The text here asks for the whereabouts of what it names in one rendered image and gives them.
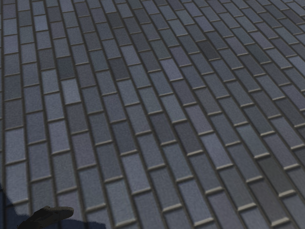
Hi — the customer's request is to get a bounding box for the left robot hand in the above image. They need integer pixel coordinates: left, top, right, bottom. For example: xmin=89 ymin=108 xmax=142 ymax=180
xmin=16 ymin=205 xmax=74 ymax=229

